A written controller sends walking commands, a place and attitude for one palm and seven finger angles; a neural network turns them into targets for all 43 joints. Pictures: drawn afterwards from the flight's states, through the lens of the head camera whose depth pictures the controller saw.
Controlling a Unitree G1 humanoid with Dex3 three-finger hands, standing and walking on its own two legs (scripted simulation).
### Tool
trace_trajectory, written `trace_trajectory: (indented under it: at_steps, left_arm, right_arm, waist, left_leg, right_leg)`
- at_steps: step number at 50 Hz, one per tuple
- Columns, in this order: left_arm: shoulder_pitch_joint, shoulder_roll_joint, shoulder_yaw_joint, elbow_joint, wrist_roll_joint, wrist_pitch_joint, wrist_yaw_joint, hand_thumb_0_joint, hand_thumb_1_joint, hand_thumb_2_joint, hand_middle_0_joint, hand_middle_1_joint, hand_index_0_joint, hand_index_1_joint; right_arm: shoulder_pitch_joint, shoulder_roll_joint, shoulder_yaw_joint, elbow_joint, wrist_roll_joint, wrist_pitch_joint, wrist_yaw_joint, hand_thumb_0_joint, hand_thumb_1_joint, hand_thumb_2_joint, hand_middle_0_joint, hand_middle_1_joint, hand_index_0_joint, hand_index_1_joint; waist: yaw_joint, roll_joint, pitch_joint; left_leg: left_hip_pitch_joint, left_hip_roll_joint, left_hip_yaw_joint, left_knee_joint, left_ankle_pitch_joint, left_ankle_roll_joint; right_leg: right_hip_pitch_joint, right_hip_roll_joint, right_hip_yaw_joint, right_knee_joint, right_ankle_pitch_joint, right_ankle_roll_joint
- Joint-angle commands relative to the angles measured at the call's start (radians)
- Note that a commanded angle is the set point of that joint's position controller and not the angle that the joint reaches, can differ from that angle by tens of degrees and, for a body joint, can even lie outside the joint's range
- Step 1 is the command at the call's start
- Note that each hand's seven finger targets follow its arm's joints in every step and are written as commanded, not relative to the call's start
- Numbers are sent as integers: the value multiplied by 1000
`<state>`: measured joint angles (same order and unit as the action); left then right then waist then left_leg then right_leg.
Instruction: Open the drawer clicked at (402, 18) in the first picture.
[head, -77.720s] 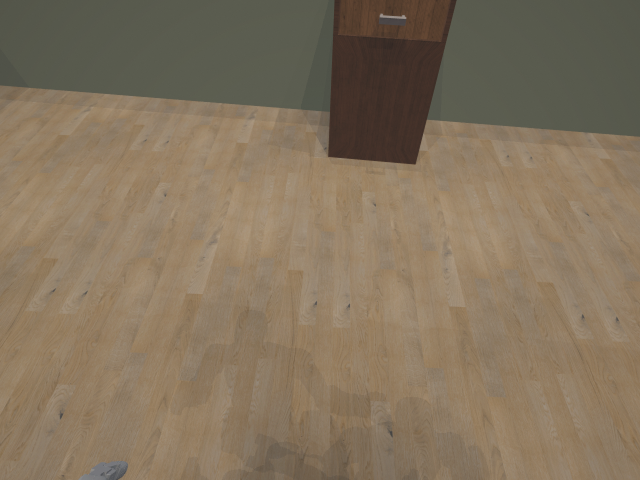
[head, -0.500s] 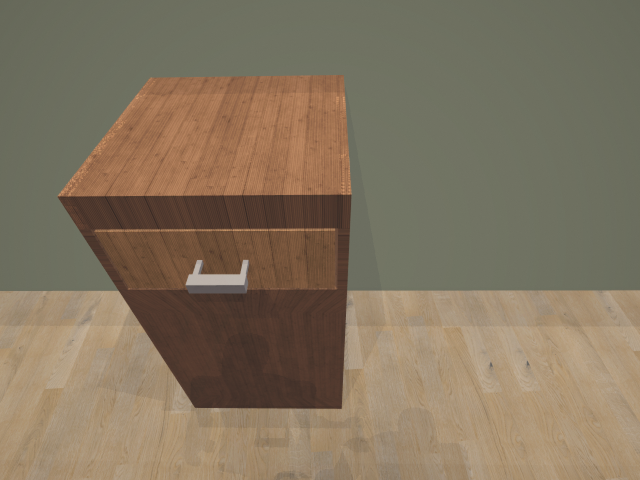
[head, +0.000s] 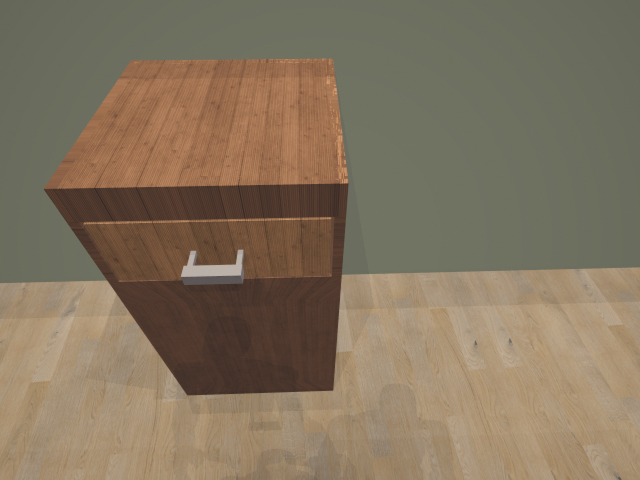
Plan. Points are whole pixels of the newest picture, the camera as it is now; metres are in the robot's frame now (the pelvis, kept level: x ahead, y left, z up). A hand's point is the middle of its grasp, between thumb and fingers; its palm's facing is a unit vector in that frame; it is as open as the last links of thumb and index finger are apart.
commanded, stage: look again from close up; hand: left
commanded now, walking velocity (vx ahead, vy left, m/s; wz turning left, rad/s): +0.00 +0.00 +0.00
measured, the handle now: (215, 265) +0.47 +0.21 -0.07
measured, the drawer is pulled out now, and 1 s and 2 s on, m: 0.00 0.00 0.00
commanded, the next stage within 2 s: shuffle to correct the standing spot in 0.52 s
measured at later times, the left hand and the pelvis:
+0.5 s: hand out of the picture +0.01 +0.14 -0.18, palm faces +0.02 -0.98 -0.18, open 7.3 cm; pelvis +0.02 -0.03 +0.00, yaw +0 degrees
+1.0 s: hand out of the picture +0.01 +0.15 -0.18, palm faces +0.05 -0.97 -0.23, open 7.4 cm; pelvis -0.01 -0.03 -0.01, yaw +2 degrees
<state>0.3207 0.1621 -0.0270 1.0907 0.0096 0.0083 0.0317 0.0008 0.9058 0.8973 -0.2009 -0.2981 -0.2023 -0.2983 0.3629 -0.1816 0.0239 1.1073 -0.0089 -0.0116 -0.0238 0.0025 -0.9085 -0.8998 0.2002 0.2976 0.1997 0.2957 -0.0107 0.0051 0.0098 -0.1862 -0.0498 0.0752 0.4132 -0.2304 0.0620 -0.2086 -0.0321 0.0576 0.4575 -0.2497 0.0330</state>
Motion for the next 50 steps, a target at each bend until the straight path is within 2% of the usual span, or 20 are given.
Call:
trace_trajectory:
  at_steps: [1, 7, 11, 14, 21, 23, 31, 35, 39, 41, 42, 43, 45, 47, 48, 50]
  left_arm:
    - [53, 85, 16, -13, -1, -24, 6, 0, 900, 900, -200, -300, -200, -300]
    - [67, 71, 16, 7, 0, -32, 11, 0, 900, 900, -200, -300, -200, -300]
    - [68, 62, 16, 11, 1, -30, 13, 0, 900, 900, -200, -300, -200, -300]
    - [69, 62, 17, 10, 2, -32, 13, 0, 900, 900, -200, -300, -200, -300]
    - [63, 70, 19, 6, 0, -33, 10, 0, 900, 900, -200, -300, -200, -300]
    - [62, 75, 20, 5, -1, -35, 10, 0, 900, 900, -200, -300, -200, -300]
    - [48, 76, 21, -2, -2, -34, 10, 0, 900, 900, -200, -300, -200, -300]
    - [33, 107, 38, -39, -3, -24, 19, 0, 900, 900, -200, -300, -200, -300]
    - [16, 134, 61, -82, -1, -9, 23, 0, 900, 900, -200, -300, -200, -300]
    - [14, 135, 67, -103, 1, -5, 23, 0, 900, 900, -200, -300, -200, -300]
    - [10, 133, 66, -109, 1, -5, 22, 0, 900, 900, -200, -300, -200, -300]
    - [-2, 134, 65, -114, 4, -6, 20, 0, 900, 900, -200, -300, -200, -300]
    - [-34, 134, 61, -122, 6, -4, 16, 0, 900, 900, -200, -300, -200, -300]
    - [-47, 125, 57, -121, 8, -3, 7, 0, 900, 900, -200, -300, -200, -300]
    - [-51, 122, 57, -120, 9, -2, 3, 0, 900, 900, -200, -300, -200, -300]
    - [-30, 109, 55, -114, 15, 0, -4, 0, 900, 900, -200, -300, -200, -300]
  right_arm:
    - [9, -96, -20, -28, 2, -29, -7, 0, -900, -900, 200, 300, 200, 300]
    - [-1, -76, -21, -9, 4, -31, -11, 0, -900, -900, 200, 300, 200, 300]
    - [-14, -66, -21, 0, 4, -28, -13, 0, -900, -900, 200, 300, 200, 300]
    - [-18, -63, -24, -2, 3, -28, -13, 0, -900, -900, 200, 300, 200, 300]
    - [-32, -69, -21, -5, 1, -28, -14, 0, -900, -900, 200, 300, 200, 300]
    - [-32, -70, -22, -3, 1, -28, -15, 0, -900, -900, 200, 300, 200, 300]
    - [-21, -62, -20, 5, 0, -24, -13, 0, -900, -900, 200, 300, 200, 300]
    - [-29, -70, -28, -24, 4, -12, -13, 0, -900, -900, 200, 300, 200, 300]
    - [-36, -97, -52, -67, 0, 13, -12, 0, -900, -900, 200, 300, 200, 300]
    - [-44, -97, -60, -91, -3, 21, -10, 0, -900, -900, 200, 300, 200, 300]
    - [-44, -89, -60, -101, -3, 22, -8, 0, -900, -900, 200, 300, 200, 300]
    - [-43, -76, -61, -106, -3, 23, -5, 0, -900, -900, 200, 300, 200, 300]
    - [-26, -54, -56, -103, -5, 26, 1, 0, -900, -900, 200, 300, 200, 300]
    - [-15, -52, -51, -87, -13, 24, 6, 0, -900, -900, 200, 300, 200, 300]
    - [-2, -58, -47, -81, -17, 20, 8, 0, -900, -900, 200, 300, 200, 300]
    - [10, -77, -48, -70, -24, 12, 10, 0, -900, -900, 200, 300, 200, 300]
  waist:
    - [13, -10, 42]
    - [7, -28, 35]
    - [8, -20, 67]
    - [5, -28, 55]
    - [10, -2, 41]
    - [11, -16, 31]
    - [11, -16, 56]
    - [18, -7, 45]
    - [18, 1, -13]
    - [20, -13, -35]
    - [17, -40, -41]
    - [12, -77, -36]
    - [-5, -110, 3]
    - [-8, -101, 53]
    - [-10, -90, 68]
    - [0, -29, 107]
  left_leg:
    - [-15, 152, -143, -109, 48, -3]
    - [32, 151, -112, -64, 160, -9]
    - [24, 151, -113, -70, 147, -13]
    - [36, 152, -109, -66, 159, -15]
    - [44, 153, -105, -62, 175, -21]
    - [51, 154, -104, -57, 187, -22]
    - [28, 152, -108, -74, 145, -29]
    - [5, 151, -115, -29, 292, -35]
    - [-8, 156, -123, 56, 376, -29]
    - [-27, 150, -124, 90, 327, -27]
    - [-39, 136, -119, 99, 231, -30]
    - [-54, 114, -107, 108, 125, -36]
    - [-68, 85, -104, 92, -53, -41]
    - [-50, 85, -115, 53, -131, -37]
    - [-58, 91, -131, 18, -170, -30]
    - [-108, 123, -184, -74, -320, -13]
  right_leg:
    - [-5, -45, 43, -54, 100, -64]
    - [-10, -52, 54, -60, 185, -63]
    - [-24, -47, 59, -67, 171, -62]
    - [-19, -46, 60, -70, 189, -63]
    - [0, -51, 60, -76, 220, -66]
    - [10, -53, 63, -77, 244, -67]
    - [11, -49, 59, -93, 205, -69]
    - [16, -69, 58, -28, 326, -71]
    - [0, -83, 47, 57, 356, -81]
    - [-15, -91, 64, 61, 322, -90]
    - [-26, -102, 84, 37, 255, -98]
    - [-46, -119, 110, 1, 175, -107]
    - [-119, -129, 143, -80, -66, -118]
    - [-194, -100, 131, -142, -308, -105]
    - [-201, -79, 114, -143, -359, -95]
    - [-191, -27, 62, -98, -392, -77]
